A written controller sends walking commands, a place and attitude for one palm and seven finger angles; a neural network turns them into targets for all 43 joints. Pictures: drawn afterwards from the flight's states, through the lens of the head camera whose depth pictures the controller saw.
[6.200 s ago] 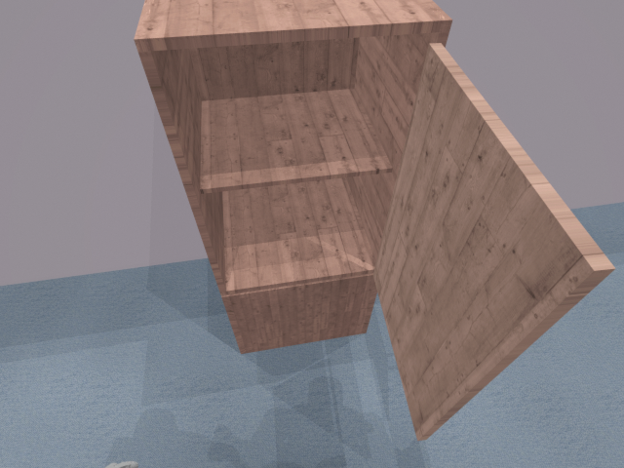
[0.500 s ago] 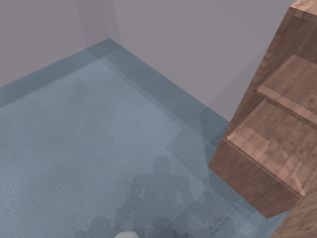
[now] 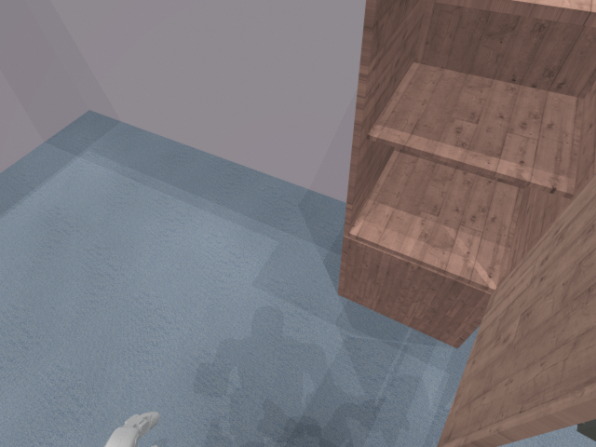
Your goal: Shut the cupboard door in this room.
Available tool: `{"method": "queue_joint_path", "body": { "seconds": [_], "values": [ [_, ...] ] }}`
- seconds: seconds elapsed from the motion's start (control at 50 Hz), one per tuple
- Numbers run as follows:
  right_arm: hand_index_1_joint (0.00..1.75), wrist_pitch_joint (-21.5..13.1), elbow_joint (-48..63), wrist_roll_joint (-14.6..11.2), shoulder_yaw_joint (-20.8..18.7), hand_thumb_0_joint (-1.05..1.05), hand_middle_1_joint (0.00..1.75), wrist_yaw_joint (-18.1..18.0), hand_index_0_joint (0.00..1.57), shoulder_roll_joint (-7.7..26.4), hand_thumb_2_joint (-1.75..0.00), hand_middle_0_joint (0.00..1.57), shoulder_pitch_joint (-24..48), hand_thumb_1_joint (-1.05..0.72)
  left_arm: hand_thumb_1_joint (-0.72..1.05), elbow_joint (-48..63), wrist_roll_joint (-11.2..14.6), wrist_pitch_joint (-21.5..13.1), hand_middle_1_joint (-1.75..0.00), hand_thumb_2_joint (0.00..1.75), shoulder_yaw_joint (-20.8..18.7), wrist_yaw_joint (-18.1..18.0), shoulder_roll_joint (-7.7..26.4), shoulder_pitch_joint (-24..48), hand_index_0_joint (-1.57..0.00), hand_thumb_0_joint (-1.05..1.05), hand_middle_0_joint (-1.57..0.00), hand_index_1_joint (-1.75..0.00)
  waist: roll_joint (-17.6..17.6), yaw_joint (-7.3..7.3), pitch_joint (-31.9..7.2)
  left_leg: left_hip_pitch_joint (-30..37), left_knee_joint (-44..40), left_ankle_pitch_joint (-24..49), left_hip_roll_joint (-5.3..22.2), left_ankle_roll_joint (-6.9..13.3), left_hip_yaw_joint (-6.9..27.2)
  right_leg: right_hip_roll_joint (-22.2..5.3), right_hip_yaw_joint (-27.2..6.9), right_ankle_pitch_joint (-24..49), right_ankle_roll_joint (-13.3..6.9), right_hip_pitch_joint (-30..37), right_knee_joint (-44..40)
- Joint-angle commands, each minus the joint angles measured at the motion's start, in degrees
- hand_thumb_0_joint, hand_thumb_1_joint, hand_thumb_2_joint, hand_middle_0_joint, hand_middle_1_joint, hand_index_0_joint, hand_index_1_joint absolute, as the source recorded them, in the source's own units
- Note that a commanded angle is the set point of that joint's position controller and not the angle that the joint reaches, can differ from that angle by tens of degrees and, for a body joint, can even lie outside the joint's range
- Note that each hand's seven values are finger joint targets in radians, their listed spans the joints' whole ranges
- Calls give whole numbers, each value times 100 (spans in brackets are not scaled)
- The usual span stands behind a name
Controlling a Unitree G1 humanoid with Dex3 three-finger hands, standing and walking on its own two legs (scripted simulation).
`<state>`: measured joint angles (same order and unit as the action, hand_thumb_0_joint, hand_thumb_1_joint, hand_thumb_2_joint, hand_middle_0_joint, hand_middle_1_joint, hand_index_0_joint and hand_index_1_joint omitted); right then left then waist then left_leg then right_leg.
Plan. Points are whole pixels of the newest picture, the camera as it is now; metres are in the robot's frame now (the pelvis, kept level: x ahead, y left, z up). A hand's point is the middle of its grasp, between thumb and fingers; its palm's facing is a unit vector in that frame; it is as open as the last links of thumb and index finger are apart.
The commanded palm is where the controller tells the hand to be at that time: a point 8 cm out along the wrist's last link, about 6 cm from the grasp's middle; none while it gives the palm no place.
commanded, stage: turn or walk to find it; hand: left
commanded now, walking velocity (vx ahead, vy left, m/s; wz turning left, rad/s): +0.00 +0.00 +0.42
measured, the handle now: out of the picture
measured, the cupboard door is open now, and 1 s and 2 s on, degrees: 85 84 81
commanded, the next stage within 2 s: stand and wait in 1.02 s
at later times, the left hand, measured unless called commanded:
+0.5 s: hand out of the picture +0.03 +0.20 -0.16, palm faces +0.20 -0.95 -0.23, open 7.3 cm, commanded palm none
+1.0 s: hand out of the picture -0.05 +0.15 -0.15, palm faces +0.43 -0.87 -0.25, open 7.4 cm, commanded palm none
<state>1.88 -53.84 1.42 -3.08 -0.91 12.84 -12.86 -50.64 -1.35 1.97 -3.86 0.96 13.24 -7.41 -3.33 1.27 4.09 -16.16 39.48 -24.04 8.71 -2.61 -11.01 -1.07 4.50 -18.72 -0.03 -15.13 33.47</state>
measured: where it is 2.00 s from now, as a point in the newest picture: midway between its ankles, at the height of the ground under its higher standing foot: outside the picture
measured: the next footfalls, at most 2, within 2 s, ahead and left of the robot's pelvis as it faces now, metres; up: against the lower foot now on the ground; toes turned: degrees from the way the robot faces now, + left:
left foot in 0.32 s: +0.04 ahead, +0.11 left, +0.00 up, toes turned +12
right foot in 0.68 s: +0.04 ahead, -0.15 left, +0.00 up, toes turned +12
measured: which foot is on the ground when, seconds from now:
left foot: up 0.00-0.30, down 0.32-0.68, up 0.70-1.00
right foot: down 0.00-0.34, up 0.36-0.66, down 0.68-1.00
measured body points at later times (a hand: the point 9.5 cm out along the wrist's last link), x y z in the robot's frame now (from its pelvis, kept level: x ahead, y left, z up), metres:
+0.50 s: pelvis +0.00 +0.00 +0.01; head +0.04 +0.01 +0.46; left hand +0.02 +0.25 -0.14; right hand +0.06 -0.23 -0.14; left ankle +0.00 +0.10 -0.72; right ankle -0.04 -0.14 -0.66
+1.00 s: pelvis -0.01 -0.04 +0.01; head +0.04 -0.03 +0.46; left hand -0.07 +0.20 -0.13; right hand +0.11 -0.26 -0.15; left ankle -0.07 +0.07 -0.70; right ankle +0.00 -0.15 -0.72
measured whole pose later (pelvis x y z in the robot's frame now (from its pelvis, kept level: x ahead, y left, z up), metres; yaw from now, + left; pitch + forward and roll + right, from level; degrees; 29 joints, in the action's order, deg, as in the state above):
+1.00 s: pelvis -0.01 -0.04 +0.01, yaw +25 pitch +1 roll +1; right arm 5.9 -57.8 1.1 -3.3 0.9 12.1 -13.1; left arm -53.7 -1.6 1.2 -2.4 -1.0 9.9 -13.3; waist -0.3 -0.1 5.5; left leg -21.4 44.9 -24.1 2.0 -3.3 -4.1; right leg -6.7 11.4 -19.6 0.0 -12.1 31.7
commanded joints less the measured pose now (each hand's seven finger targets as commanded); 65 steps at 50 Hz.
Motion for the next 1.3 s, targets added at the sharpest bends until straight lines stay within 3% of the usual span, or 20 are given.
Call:
{"method": "queue_joint_path", "body": {
  "seconds": [0.0,0.08,0.2,0.26,0.32,0.4,0.52,0.6,0.62,0.66,0.7,0.78,0.92,1.0,1.02,1.04,1.06,1.1,1.16,1.28],
  "values": [
    [30,36,540,-82,39,0,30,-95,20,209,-90,20,225,-90,90,-2,-21,-198,-30,90,-154,-245,1016,-916,-20,0,-20,-30,1299,-352,-837,-1290,1931,-929,-230,16,1130,-1897,-1412,4607,-1140,1169,-1095],
    [30,-2,3,-83,75,0,30,-31,20,215,-90,20,-350,-90,90,33,-9,-258,-30,90,12,-252,658,-200,-20,0,-20,-30,1262,-19,-671,-765,1359,-228,-369,-31,960,-1335,-563,3889,-897,851,-1165],
    [30,-14,-77,-66,74,0,30,14,20,137,-90,20,-324,-90,90,-137,2,-208,-30,90,-62,-271,799,-349,-20,0,-20,-30,1011,-136,-185,-493,236,166,-504,-26,674,-1545,-483,3093,-960,627,-1181],
    [30,-44,-155,-37,59,0,30,17,20,148,-90,20,-642,-90,90,-174,63,-158,-30,90,-85,-279,717,-339,-20,0,-20,-30,750,-26,-306,233,-859,1233,-507,46,640,-1489,-250,2406,-628,336,-659],
    [30,-111,-55,17,-96,0,30,-29,20,863,-90,20,-947,-90,90,22,123,-67,-30,90,-21,-246,135,-499,-20,0,-20,-30,-1475,12,-399,501,-2154,3692,1124,1221,2995,-195,306,-1328,143,-756,1444],
    [30,-147,52,21,-72,0,30,-124,20,729,-90,20,-484,-90,90,26,24,-40,-30,90,-73,-171,229,-112,-20,0,-20,-30,-686,4,-466,393,-2320,2510,795,1411,2878,-279,-449,-1016,109,-1316,2875],
    [30,-82,111,38,-170,0,30,-77,20,934,-90,20,-446,-90,90,56,83,-45,-30,90,2,-186,46,-177,-20,0,-20,-30,-283,96,-857,836,-1996,3028,520,1314,2533,-89,-230,-921,231,-856,1389],
    [30,-18,271,-4,-212,0,30,0,20,954,-90,20,-66,-90,90,-58,97,-95,-30,90,-40,-217,193,-867,-20,0,-20,-30,-484,-214,-932,55,-1600,2582,129,958,2443,50,-56,336,238,446,-468],
    [30,-4,340,-38,-223,0,30,31,20,793,-90,20,4,-90,90,-91,67,-127,-30,90,-86,-240,363,-1075,-20,0,-20,-30,-95,-297,-901,-451,-1372,1848,-180,681,2253,-147,-193,709,205,1023,-1144],
    [30,23,654,-47,-167,0,30,73,20,325,-90,20,238,-90,90,39,-48,-160,-30,90,-258,-289,1294,-1108,-20,0,-20,-30,2279,-466,-497,-1984,972,-767,-1205,72,1185,-2513,-2671,513,-763,997,-2108],
    [30,129,558,14,-227,0,30,111,20,533,-90,20,273,-90,90,223,-6,-169,-30,90,-206,-326,947,-506,-20,0,-20,-30,1141,-178,-121,-1804,2419,-461,-803,114,1597,-2266,-1857,604,-981,61,-2087],
    [30,125,294,-60,-152,0,30,187,20,406,-90,20,-3,-90,90,194,-13,-268,-30,90,-99,-294,726,-366,-20,0,-20,-30,1153,-12,-141,-1643,2455,8,-682,-85,1093,-1680,-533,2687,-752,520,-1422],
    [30,65,400,-85,-68,0,30,195,20,221,-90,20,483,-90,90,-22,-57,-198,-30,90,-206,-296,1029,-883,-20,0,-20,-30,1556,-399,-334,-839,591,-130,-709,-82,585,-1867,-287,3129,-794,834,-1053],
    [30,-35,209,-69,-82,0,30,167,20,359,-90,20,-152,-90,90,-39,23,-156,-30,90,-224,-280,1007,-696,-20,0,-20,-30,1200,-94,-777,296,-1217,1202,-740,-2,457,-1715,210,2797,-317,725,-114],
    [30,-103,148,-42,-141,0,30,145,20,645,-90,20,-399,-90,90,-6,70,-135,-30,90,-192,-263,819,-804,-20,0,-20,-30,369,6,-1053,1116,-1687,2225,-313,181,1011,-1424,384,2130,-41,133,719],
    [30,-147,136,-11,-257,0,30,93,20,1169,-90,20,-639,-90,90,128,114,-116,-30,90,-103,-243,405,-914,-20,0,-20,-30,-1292,75,-1164,1863,-1802,4282,1103,874,2850,-628,572,-611,369,-1301,1783],
    [30,-83,32,-44,-274,0,30,41,20,1310,-90,20,-793,-90,90,206,66,-63,-30,90,-13,-268,311,-651,-20,0,-20,-30,-1311,196,-1156,1541,-1938,4609,1575,1435,2904,-479,87,-1952,366,-1385,2617],
    [30,-135,34,-11,-169,0,30,-55,20,907,-90,20,-398,-90,90,41,55,-26,-30,90,-41,-253,289,-426,-20,0,-20,-30,-949,80,-855,958,-2160,3123,1115,1357,2518,-606,-377,-1245,295,-1440,3097],
    [30,-157,5,-3,-32,0,30,-95,20,694,-90,20,-89,-90,90,-187,49,-15,-30,90,-10,-198,244,-476,-20,0,-20,-30,-642,-59,-537,642,-2141,3175,654,1150,1911,-498,-371,-696,285,-1212,2881],
    [30,-154,-252,17,-26,0,30,-108,20,683,-90,20,-305,-90,90,-361,62,-48,-30,90,127,-202,10,-435,-20,0,-20,-30,-420,9,-570,858,-2032,3259,640,1143,1769,-296,-84,-742,303,-469,848]
  ]
}}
